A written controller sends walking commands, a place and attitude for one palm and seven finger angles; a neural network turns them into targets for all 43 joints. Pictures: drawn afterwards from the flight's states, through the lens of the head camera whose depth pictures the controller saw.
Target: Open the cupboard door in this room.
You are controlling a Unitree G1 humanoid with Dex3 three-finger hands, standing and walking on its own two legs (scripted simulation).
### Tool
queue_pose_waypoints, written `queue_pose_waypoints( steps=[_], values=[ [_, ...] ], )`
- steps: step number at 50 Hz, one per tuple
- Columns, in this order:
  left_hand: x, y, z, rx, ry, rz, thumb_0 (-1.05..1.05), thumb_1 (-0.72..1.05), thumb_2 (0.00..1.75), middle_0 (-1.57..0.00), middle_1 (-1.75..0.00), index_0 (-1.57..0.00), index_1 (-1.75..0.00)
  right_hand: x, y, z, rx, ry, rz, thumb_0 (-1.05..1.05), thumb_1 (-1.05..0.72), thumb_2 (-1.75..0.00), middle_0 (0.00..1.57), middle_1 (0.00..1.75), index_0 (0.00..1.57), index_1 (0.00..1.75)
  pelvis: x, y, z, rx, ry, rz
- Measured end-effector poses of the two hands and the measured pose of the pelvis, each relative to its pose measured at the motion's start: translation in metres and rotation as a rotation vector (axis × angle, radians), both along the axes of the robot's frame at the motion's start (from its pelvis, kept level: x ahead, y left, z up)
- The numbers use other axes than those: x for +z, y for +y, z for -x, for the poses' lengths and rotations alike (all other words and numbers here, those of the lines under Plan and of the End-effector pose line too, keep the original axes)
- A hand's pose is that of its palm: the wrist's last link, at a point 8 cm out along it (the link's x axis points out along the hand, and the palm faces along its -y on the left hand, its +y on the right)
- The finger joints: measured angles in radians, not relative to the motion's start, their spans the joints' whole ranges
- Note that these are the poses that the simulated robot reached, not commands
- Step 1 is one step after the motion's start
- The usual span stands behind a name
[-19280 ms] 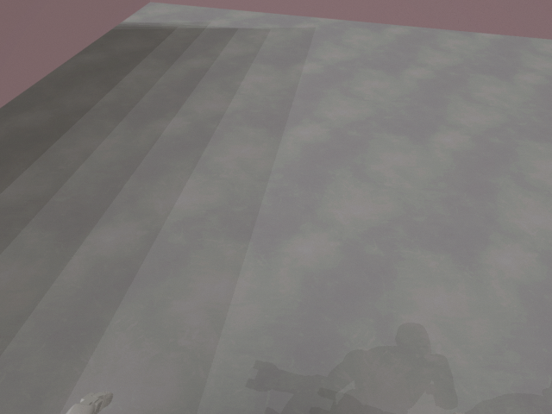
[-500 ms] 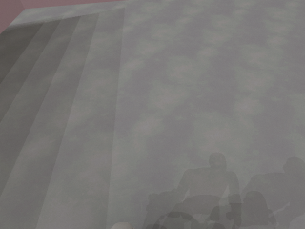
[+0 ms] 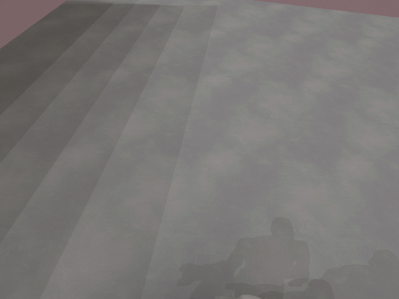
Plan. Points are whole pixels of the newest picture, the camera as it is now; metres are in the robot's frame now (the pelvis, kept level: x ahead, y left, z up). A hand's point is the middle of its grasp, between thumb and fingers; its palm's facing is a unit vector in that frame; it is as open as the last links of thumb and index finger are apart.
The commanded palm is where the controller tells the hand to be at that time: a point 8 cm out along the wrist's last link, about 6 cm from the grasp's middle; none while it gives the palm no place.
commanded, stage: turn or walk to find it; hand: left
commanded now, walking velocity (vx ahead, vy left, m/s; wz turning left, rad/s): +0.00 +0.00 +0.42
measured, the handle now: out of the picture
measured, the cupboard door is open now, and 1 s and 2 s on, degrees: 0 0 0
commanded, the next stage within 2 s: stand and wait in 0.42 s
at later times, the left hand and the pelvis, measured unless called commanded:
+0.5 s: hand out of the picture +0.00 +0.14 -0.15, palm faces +0.26 -0.93 -0.27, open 7.3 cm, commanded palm none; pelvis -0.03 -0.06 +0.00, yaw +14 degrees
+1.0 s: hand out of the picture -0.10 +0.22 -0.17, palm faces +0.48 -0.84 -0.25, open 7.4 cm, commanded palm none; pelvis -0.07 -0.01 +0.00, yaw +27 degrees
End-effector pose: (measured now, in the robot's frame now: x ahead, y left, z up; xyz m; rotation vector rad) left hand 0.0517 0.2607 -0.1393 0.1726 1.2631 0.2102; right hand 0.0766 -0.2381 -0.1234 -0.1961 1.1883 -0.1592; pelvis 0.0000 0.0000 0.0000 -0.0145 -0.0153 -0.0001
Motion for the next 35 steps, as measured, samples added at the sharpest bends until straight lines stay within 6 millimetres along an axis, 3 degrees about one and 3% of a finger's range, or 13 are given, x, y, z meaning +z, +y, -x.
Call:
queue_pose_waypoints(
  steps=[9, 12, 15, 20, 25, 30, 35],
  values=[
    [0.014, -0.036, -0.022, -0.005, -0.113, -0.033, 0.01, 0.91, 0.89, -0.20, -0.30, -0.20, -0.30, -0.029, -0.028, 0.052, -0.011, 0.136, -0.048, 0.00, -0.91, -0.90, 0.21, 0.30, 0.20, 0.30, -0.008, -0.029, 0.015, 0.078, 0.020, -0.024],
    [0.018, -0.051, -0.015, 0.007, -0.145, -0.052, 0.01, 0.91, 0.89, -0.20, -0.30, -0.20, -0.30, -0.041, -0.044, 0.062, -0.005, 0.170, -0.063, 0.01, -0.91, -0.90, 0.21, 0.30, 0.20, 0.30, -0.012, -0.042, 0.020, 0.111, 0.012, -0.024],
    [0.025, -0.062, 0.004, 0.049, -0.141, -0.056, 0.01, 0.91, 0.89, -0.20, -0.30, -0.20, -0.30, -0.040, -0.055, 0.062, 0.021, 0.198, -0.062, 0.01, -0.91, -0.90, 0.20, 0.30, 0.20, 0.30, -0.007, -0.049, 0.023, 0.148, 0.006, -0.041],
    [0.026, -0.073, 0.039, 0.117, -0.095, -0.048, 0.01, 0.91, 0.89, -0.20, -0.30, -0.21, -0.30, -0.035, -0.069, 0.053, 0.068, 0.200, -0.049, 0.01, -0.91, -0.90, 0.20, 0.30, 0.19, 0.30, -0.002, -0.056, 0.026, 0.197, 0.002, -0.052],
    [0.019, -0.074, 0.076, 0.198, -0.056, -0.034, 0.01, 0.91, 0.89, -0.20, -0.30, -0.21, -0.30, -0.030, -0.067, 0.036, 0.140, 0.206, -0.020, 0.01, -0.91, -0.90, 0.20, 0.30, 0.19, 0.30, -0.001, -0.055, 0.030, 0.247, 0.004, -0.053],
    [0.007, -0.064, 0.125, 0.279, 0.008, -0.013, 0.00, 0.92, 0.89, -0.20, -0.30, -0.21, -0.30, -0.024, -0.044, 0.002, 0.236, 0.155, 0.008, 0.01, -0.91, -0.90, 0.20, 0.30, 0.19, 0.30, -0.005, -0.044, 0.038, 0.296, 0.007, -0.044],
    [-0.018, -0.040, 0.177, 0.371, 0.070, 0.015, 0.01, 0.91, 0.89, -0.20, -0.30, -0.21, -0.30, -0.018, -0.002, -0.038, 0.346, 0.034, 0.037, 0.01, -0.91, -0.90, 0.20, 0.30, 0.19, 0.30, -0.018, -0.022, 0.051, 0.353, 0.006, -0.014]
  ],
)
